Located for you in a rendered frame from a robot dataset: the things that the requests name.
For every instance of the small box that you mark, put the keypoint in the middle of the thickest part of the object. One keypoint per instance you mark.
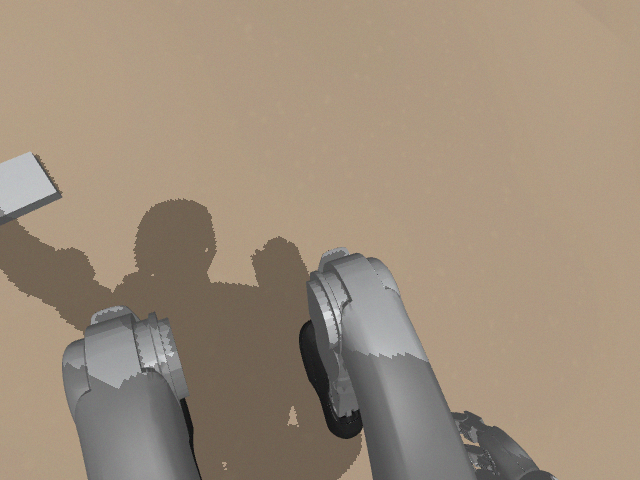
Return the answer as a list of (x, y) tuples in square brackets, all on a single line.
[(24, 187)]

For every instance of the left robot foot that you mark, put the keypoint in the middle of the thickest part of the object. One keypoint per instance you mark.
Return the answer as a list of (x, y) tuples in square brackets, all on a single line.
[(189, 427)]

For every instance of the right robot foot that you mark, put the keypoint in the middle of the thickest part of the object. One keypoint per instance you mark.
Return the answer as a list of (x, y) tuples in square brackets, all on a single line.
[(343, 427)]

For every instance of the right robot hand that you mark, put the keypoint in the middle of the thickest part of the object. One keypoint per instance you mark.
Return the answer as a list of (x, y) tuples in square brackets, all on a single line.
[(499, 456)]

